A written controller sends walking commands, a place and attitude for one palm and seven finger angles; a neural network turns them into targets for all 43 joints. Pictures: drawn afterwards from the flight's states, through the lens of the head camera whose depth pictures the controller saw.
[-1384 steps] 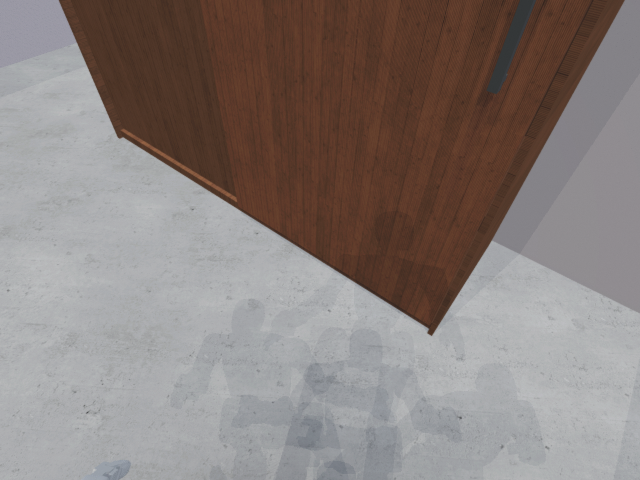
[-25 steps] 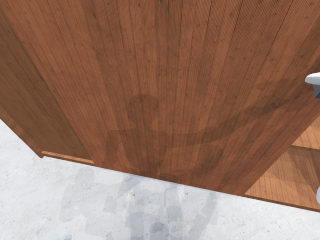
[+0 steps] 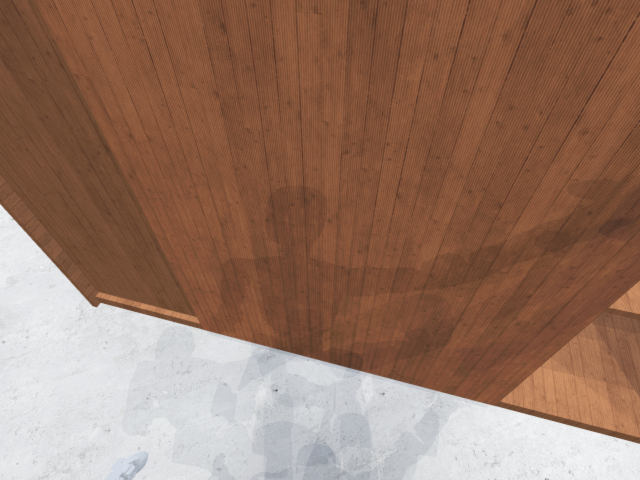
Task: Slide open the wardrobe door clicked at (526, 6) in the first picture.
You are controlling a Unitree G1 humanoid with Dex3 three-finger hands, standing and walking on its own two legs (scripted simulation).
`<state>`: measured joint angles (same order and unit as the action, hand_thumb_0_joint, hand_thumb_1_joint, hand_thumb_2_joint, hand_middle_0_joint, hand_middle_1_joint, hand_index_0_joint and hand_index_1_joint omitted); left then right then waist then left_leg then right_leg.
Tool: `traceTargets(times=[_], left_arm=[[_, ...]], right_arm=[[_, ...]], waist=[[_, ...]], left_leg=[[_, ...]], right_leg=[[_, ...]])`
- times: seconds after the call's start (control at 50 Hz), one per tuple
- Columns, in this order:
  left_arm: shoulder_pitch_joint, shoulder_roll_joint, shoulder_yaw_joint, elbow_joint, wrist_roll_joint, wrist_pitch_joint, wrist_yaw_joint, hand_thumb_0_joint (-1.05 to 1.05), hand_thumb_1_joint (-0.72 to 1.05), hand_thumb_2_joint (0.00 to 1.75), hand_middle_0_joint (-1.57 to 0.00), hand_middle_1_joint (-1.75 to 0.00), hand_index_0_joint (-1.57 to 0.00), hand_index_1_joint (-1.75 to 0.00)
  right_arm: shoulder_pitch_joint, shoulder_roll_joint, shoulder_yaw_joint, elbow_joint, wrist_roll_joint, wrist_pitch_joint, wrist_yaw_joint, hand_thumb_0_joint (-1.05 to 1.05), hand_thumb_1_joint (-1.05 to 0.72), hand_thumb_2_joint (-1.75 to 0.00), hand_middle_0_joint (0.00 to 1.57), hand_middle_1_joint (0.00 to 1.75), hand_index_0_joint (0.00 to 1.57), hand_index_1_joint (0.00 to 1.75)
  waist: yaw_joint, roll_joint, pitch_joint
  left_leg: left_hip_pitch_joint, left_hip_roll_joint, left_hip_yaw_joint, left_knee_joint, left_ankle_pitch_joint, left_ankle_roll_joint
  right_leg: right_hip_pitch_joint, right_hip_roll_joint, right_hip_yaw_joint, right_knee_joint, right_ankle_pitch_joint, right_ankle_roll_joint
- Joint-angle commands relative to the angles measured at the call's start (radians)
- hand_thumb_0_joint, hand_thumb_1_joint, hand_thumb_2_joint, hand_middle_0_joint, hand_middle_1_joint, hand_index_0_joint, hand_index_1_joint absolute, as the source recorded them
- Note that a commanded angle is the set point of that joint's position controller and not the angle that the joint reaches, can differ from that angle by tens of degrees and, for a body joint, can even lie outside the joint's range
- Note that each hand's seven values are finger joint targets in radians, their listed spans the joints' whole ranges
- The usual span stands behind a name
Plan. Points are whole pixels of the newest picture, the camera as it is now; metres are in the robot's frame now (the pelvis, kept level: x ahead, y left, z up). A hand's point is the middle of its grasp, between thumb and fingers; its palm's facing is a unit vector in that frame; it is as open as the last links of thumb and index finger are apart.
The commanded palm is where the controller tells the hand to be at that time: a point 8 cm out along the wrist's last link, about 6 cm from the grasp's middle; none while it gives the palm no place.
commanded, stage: slip the hand off the handle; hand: right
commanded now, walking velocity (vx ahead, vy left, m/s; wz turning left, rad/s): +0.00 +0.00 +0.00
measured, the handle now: out of the picture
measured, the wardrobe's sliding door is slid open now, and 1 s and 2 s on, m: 0.48 0.48 0.48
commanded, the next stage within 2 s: draw the hand back to the body in 0.90 s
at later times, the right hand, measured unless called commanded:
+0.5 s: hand out of the picture +0.40 -0.43 +0.24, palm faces +0.54 +0.83 -0.16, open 14.7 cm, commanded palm +0.33 -0.45 +0.26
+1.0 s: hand out of the picture +0.28 -0.41 +0.26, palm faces +0.59 +0.79 -0.17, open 14.7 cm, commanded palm +0.24 -0.44 +0.26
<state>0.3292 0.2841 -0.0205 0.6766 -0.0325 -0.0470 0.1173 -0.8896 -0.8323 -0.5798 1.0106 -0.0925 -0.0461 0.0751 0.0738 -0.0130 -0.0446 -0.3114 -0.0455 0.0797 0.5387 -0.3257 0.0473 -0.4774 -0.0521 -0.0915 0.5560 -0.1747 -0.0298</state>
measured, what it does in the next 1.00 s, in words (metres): stands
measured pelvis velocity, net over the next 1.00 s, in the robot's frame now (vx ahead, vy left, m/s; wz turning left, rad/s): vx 0.00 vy -0.02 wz -0.06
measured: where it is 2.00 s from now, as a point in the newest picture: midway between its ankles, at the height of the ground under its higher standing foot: outside the picture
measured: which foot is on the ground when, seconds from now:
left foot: down 0.00-1.00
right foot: down 0.00-1.00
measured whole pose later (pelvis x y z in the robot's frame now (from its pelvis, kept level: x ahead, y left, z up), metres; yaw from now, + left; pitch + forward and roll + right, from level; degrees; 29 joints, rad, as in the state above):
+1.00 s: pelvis +0.00 -0.02 +0.01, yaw -4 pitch +0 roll +1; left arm 0.17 0.24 -0.08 0.63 -0.07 -0.12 0.15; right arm -0.40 -0.64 -0.57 0.28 0.14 0.17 0.15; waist -0.08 -0.02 -0.04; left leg -0.15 0.00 0.12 0.46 -0.31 0.02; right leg -0.34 0.01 -0.05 0.49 -0.15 -0.05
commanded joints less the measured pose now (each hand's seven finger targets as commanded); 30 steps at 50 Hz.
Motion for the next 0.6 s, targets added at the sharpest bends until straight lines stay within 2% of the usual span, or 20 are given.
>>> traceTargets(times=[0.0, 0.04, 0.06, 0.08, 0.14, 0.18, 0.2, 0.24, 0.28, 0.3, 0.34, 0.38, 0.4, 0.42, 0.46, 0.48, 0.5, 0.52, 0.54, 0.58], left_arm=[[0.074, 0.183, 0.064, -0.080, -0.003, -0.005, 0.021, 0.00, 0.90, 0.90, -0.20, -0.30, -0.20, -0.30], [0.091, 0.187, 0.068, -0.073, -0.006, -0.001, 0.022, 0.00, 0.90, 0.90, -0.20, -0.30, -0.20, -0.30], [0.099, 0.188, 0.068, -0.069, -0.007, 0.003, 0.023, 0.00, 0.90, 0.90, -0.20, -0.30, -0.20, -0.30], [0.100, 0.189, 0.068, -0.062, -0.011, 0.004, 0.025, 0.00, 0.90, 0.90, -0.20, -0.30, -0.20, -0.30], [0.125, 0.196, 0.072, -0.047, -0.013, 0.011, 0.030, 0.00, 0.90, 0.90, -0.20, -0.30, -0.20, -0.30], [0.133, 0.201, 0.072, -0.039, -0.014, 0.014, 0.033, 0.00, 0.90, 0.90, -0.20, -0.30, -0.20, -0.30], [0.138, 0.196, 0.072, -0.040, -0.011, 0.015, 0.033, 0.00, 0.90, 0.90, -0.20, -0.30, -0.20, -0.30], [0.130, 0.196, 0.077, -0.057, -0.010, 0.016, 0.026, 0.00, 0.90, 0.90, -0.20, -0.30, -0.20, -0.30], [0.109, 0.193, 0.081, -0.084, -0.010, 0.014, 0.017, 0.00, 0.90, 0.90, -0.20, -0.30, -0.20, -0.30], [0.109, 0.195, 0.082, -0.091, -0.009, 0.016, 0.021, 0.00, 0.90, 0.90, -0.20, -0.30, -0.20, -0.30], [0.073, 0.190, 0.080, -0.115, -0.015, 0.010, 0.015, 0.00, 0.90, 0.90, -0.20, -0.30, -0.20, -0.30], [0.046, 0.189, 0.079, -0.137, -0.015, 0.001, 0.010, 0.00, 0.90, 0.90, -0.20, -0.30, -0.20, -0.30], [0.030, 0.186, 0.076, -0.151, -0.016, -0.004, 0.013, 0.00, 0.90, 0.90, -0.20, -0.30, -0.20, -0.30], [0.019, 0.180, 0.073, -0.158, -0.015, -0.010, 0.011, 0.00, 0.90, 0.90, -0.20, -0.30, -0.20, -0.30], [-0.016, 0.165, 0.067, -0.185, -0.018, -0.024, 0.010, 0.00, 0.90, 0.90, -0.20, -0.30, -0.20, -0.30], [-0.034, 0.157, 0.063, -0.196, -0.016, -0.033, 0.009, 0.00, 0.90, 0.90, -0.20, -0.30, -0.20, -0.30], [-0.045, 0.148, 0.059, -0.204, -0.016, -0.040, 0.013, 0.00, 0.90, 0.90, -0.20, -0.30, -0.20, -0.30], [-0.056, 0.140, 0.052, -0.203, -0.016, -0.047, 0.013, 0.00, 0.90, 0.90, -0.20, -0.30, -0.20, -0.30], [-0.064, 0.133, 0.048, -0.201, -0.019, -0.051, 0.015, 0.00, 0.90, 0.90, -0.20, -0.30, -0.20, -0.30], [-0.088, 0.133, 0.045, -0.198, -0.024, -0.062, 0.021, 0.00, 0.90, 0.90, -0.20, -0.30, -0.20, -0.30]], right_arm=[[-0.426, -0.458, -0.032, -0.180, 0.005, -0.091, 0.035, 0.00, 0.55, -0.20, 0.25, 1.15, 0.25, 1.15], [-0.434, -0.475, -0.033, -0.183, 0.010, -0.107, 0.075, 0.00, 0.55, -0.20, 0.25, 1.15, 0.25, 1.15], [-0.422, -0.466, -0.023, -0.161, 0.014, -0.110, 0.093, 0.00, 0.55, -0.20, 0.25, 1.15, 0.25, 1.15], [-0.434, -0.439, 0.008, -0.149, 0.023, -0.110, 0.113, 0.00, 0.55, -0.20, 0.25, 1.15, 0.25, 1.15], [-0.424, -0.459, -0.011, -0.148, 0.055, -0.125, 0.159, 0.00, 0.55, -0.20, 0.25, 1.15, 0.25, 1.15], [-0.423, -0.479, -0.023, -0.117, 0.061, -0.123, 0.177, 0.00, 0.55, -0.20, 0.25, 1.15, 0.25, 1.15], [-0.409, -0.441, -0.003, -0.128, 0.073, -0.128, 0.183, 0.00, 0.55, -0.20, 0.25, 1.15, 0.25, 1.15], [-0.344, -0.458, -0.042, -0.196, 0.083, -0.129, 0.184, 0.00, 0.55, -0.20, 0.25, 1.15, 0.25, 1.15], [-0.277, -0.438, -0.062, -0.296, 0.100, -0.126, 0.175, 0.00, 0.55, -0.20, 0.25, 1.15, 0.25, 1.15], [-0.205, -0.443, -0.099, -0.310, 0.123, -0.121, 0.168, 0.00, 0.55, -0.20, 0.25, 1.15, 0.25, 1.15], [-0.131, -0.436, -0.143, -0.392, 0.158, -0.098, 0.158, 0.00, 0.55, -0.20, 0.25, 1.15, 0.25, 1.15], [-0.061, -0.455, -0.191, -0.485, 0.165, -0.064, 0.142, 0.00, 0.55, -0.20, 0.25, 1.15, 0.25, 1.15], [-0.036, -0.461, -0.202, -0.538, 0.168, -0.048, 0.132, 0.00, 0.55, -0.20, 0.25, 1.15, 0.25, 1.15], [-0.016, -0.466, -0.223, -0.580, 0.170, -0.028, 0.123, 0.00, 0.55, -0.20, 0.25, 1.15, 0.25, 1.15], [0.022, -0.425, -0.213, -0.692, 0.172, 0.002, 0.106, 0.00, 0.55, -0.20, 0.25, 1.15, 0.25, 1.15], [0.012, -0.410, -0.205, -0.784, 0.172, 0.007, 0.096, 0.00, 0.55, -0.20, 0.25, 1.15, 0.25, 1.15], [0.032, -0.391, -0.195, -0.841, 0.175, 0.017, 0.085, 0.00, 0.55, -0.20, 0.25, 1.15, 0.25, 1.15], [0.046, -0.368, -0.193, -0.867, 0.180, 0.033, 0.076, 0.00, 0.55, -0.20, 0.25, 1.15, 0.25, 1.15], [0.090, -0.316, -0.170, -0.851, 0.189, 0.055, 0.072, 0.00, 0.55, -0.20, 0.25, 1.15, 0.25, 1.15], [0.107, -0.271, -0.143, -0.879, 0.205, 0.089, 0.073, 0.00, 0.55, -0.20, 0.25, 1.15, 0.25, 1.15]], waist=[[-0.005, -0.070, -0.249], [0.001, -0.106, -0.274], [0.004, -0.108, -0.270], [0.017, -0.121, -0.254], [0.012, -0.126, -0.287], [0.013, -0.135, -0.266], [0.004, -0.140, -0.273], [-0.023, -0.170, -0.336], [-0.044, -0.189, -0.373], [-0.059, -0.139, -0.368], [-0.077, -0.122, -0.355], [-0.096, -0.126, -0.367], [-0.106, -0.149, -0.362], [-0.107, -0.148, -0.362], [-0.107, -0.163, -0.357], [-0.108, -0.202, -0.376], [-0.107, -0.198, -0.382], [-0.106, -0.205, -0.369], [-0.100, -0.182, -0.328], [-0.096, -0.180, -0.296]], left_leg=[[-0.046, 0.056, -0.112, -0.118, 0.230, -0.039], [-0.070, 0.042, -0.109, -0.116, 0.226, -0.035], [-0.084, 0.039, -0.105, -0.117, 0.219, -0.034], [-0.111, 0.039, -0.107, -0.122, 0.209, -0.034], [-0.112, 0.031, -0.102, -0.120, 0.244, -0.032], [-0.139, 0.028, -0.094, -0.122, 0.224, -0.031], [-0.133, 0.033, -0.093, -0.123, 0.240, -0.026], [-0.117, 0.022, -0.080, -0.102, 0.277, -0.021], [-0.114, 0.014, -0.067, -0.092, 0.271, -0.014], [-0.086, 0.018, -0.063, -0.098, 0.287, -0.013], [-0.066, 0.012, -0.063, -0.090, 0.308, -0.020], [-0.039, 0.016, -0.058, -0.078, 0.328, -0.021], [-0.026, 0.024, -0.061, -0.081, 0.337, -0.019], [-0.018, 0.020, -0.060, -0.076, 0.342, -0.021], [-0.030, 0.015, -0.045, -0.074, 0.312, -0.021], [-0.033, 0.015, -0.040, -0.075, 0.300, -0.019], [-0.025, 0.016, -0.039, -0.080, 0.302, -0.018], [-0.040, 0.010, -0.035, -0.082, 0.290, -0.019], [-0.056, 0.009, -0.029, -0.088, 0.268, -0.021], [-0.068, 0.011, -0.025, -0.099, 0.230, -0.023]], right_leg=[[0.228, 0.018, 0.061, -0.013, 0.095, -0.034], [0.259, 0.021, 0.069, -0.011, 0.111, -0.036], [0.263, 0.024, 0.071, -0.010, 0.113, -0.036], [0.271, 0.022, 0.074, -0.007, 0.110, -0.036], [0.299, 0.023, 0.083, 0.002, 0.155, -0.038], [0.292, 0.023, 0.087, 0.000, 0.153, -0.039], [0.310, 0.020, 0.091, 0.002, 0.174, -0.038], [0.360, 0.025, 0.097, 0.003, 0.240, -0.037], [0.407, 0.023, 0.110, 0.001, 0.274, -0.032], [0.398, 0.018, 0.112, -0.002, 0.290, -0.035], [0.387, 0.020, 0.108, -0.009, 0.295, -0.036], [0.388, 0.019, 0.104, -0.012, 0.320, -0.034], [0.390, 0.016, 0.097, -0.012, 0.326, -0.034], [0.392, 0.016, 0.099, -0.016, 0.332, -0.032], [0.415, 0.011, 0.106, -0.025, 0.336, -0.027], [0.450, 0.009, 0.115, -0.029, 0.351, -0.023], [0.471, 0.004, 0.114, -0.026, 0.370, -0.025], [0.487, 0.003, 0.124, -0.035, 0.367, -0.020], [0.482, 0.001, 0.133, -0.047, 0.343, -0.016], [0.482, 0.001, 0.146, -0.069, 0.276, -0.010]])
